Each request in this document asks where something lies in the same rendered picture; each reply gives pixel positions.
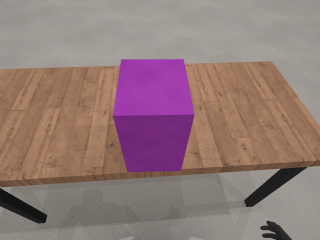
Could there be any table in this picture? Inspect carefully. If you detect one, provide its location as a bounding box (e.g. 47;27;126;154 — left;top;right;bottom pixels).
0;61;320;224

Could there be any right robot hand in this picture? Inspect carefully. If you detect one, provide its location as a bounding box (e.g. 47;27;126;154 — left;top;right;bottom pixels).
260;220;292;240

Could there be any carton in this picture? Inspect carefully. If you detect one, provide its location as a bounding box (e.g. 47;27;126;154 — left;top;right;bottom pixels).
113;59;195;172

